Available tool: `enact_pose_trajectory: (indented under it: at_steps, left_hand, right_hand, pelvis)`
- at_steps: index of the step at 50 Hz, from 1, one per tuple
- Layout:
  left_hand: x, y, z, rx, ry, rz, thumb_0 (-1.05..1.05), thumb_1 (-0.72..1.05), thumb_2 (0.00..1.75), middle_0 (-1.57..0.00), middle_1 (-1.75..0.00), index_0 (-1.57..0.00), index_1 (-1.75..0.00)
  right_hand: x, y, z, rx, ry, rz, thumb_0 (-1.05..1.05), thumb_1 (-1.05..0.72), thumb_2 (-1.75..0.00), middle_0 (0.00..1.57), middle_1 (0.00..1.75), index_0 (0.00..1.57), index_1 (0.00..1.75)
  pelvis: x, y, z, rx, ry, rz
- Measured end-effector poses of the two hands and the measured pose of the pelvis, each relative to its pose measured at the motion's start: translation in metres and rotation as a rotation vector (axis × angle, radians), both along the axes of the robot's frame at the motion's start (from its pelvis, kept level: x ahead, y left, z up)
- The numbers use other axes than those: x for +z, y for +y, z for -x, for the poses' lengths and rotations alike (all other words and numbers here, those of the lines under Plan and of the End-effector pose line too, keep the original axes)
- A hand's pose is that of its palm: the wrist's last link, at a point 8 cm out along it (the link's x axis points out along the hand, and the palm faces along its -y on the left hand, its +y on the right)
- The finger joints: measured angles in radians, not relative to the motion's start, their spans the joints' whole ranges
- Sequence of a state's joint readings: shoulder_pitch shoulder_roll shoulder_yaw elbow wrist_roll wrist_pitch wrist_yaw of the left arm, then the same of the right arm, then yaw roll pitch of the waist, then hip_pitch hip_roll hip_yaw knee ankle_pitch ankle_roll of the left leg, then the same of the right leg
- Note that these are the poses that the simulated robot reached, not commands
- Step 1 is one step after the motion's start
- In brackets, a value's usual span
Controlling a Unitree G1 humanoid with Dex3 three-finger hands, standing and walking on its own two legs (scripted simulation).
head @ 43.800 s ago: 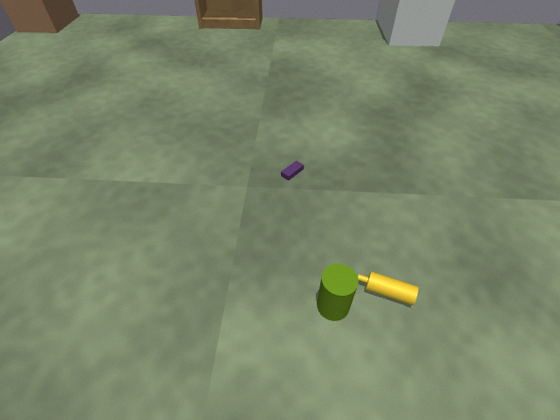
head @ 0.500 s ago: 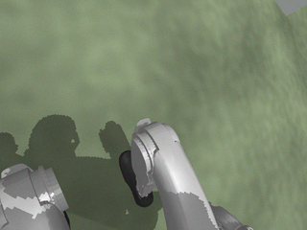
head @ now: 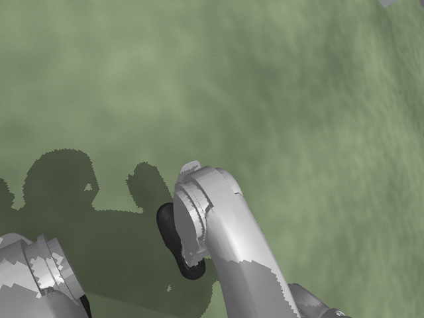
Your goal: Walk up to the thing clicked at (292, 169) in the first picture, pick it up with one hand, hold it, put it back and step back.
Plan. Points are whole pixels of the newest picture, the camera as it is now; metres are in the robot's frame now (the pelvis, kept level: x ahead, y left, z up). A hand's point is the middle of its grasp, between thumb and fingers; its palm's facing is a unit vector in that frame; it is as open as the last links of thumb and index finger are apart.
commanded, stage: close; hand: left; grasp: from above
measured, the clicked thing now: out of the picture +0.47 +0.32 -0.29
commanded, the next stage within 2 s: settle in 1.60 s
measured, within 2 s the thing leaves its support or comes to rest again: neither
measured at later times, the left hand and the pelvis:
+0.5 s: hand out of the picture +0.46 +0.31 -0.26, palm faces -0.45 -0.14 -0.88, open 11.6 cm; pelvis +0.00 +0.00 +0.00, yaw -1 degrees
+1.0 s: hand out of the picture +0.47 +0.31 -0.26, palm faces -0.44 -0.14 -0.89, open 9.5 cm; pelvis +0.00 +0.00 +0.01, yaw -1 degrees
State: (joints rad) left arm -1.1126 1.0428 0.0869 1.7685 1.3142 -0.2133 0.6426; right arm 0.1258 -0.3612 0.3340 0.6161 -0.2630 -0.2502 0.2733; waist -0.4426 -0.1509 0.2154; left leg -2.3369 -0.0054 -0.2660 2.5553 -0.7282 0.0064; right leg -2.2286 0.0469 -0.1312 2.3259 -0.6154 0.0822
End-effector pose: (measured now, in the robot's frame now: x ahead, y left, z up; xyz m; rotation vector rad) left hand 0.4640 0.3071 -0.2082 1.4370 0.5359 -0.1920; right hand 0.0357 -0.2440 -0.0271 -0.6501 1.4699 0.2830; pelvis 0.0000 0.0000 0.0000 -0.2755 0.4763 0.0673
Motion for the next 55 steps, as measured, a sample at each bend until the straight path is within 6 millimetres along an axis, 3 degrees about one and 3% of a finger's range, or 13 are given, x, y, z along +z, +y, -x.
enact_pose_trajectory:
  at_steps: [14, 39, 55]
  left_hand:
    - [0.007, 0.009, -0.001, -0.005, 0.008, 0.001, 0.0, -0.24, 0.79, -0.28, -0.83, -0.29, -0.83]
    - [0.002, 0.004, -0.001, -0.019, -0.017, -0.005, 0.0, 0.07, 0.56, -0.51, -0.66, -0.53, -0.63]
    - [0.005, 0.004, -0.007, 0.006, 0.002, -0.003, 0.0, 0.21, 0.4, -0.61, -0.54, -0.67, -0.51]
  right_hand:
    - [0.003, 0.001, 0.002, 0.002, 0.007, 0.011, 0.0, -0.9, -0.9, 0.2, 0.3, 0.2, 0.3]
    - [0.003, 0.003, -0.004, 0.027, 0.001, 0.01, 0.0, -0.9, -0.9, 0.2, 0.3, 0.2, 0.3]
    - [0.005, 0.0, 0.009, -0.014, 0.024, 0.018, 0.0, -0.9, -0.9, 0.2, 0.3, 0.2, 0.3]
  pelvis:
    - [0.003, 0.0, 0.001, 0.0, -0.003, 0.006]
    - [0.004, 0.001, 0.002, -0.004, 0.0, 0.01]
    - [0.006, -0.001, 0.002, -0.007, 0.004, 0.003]
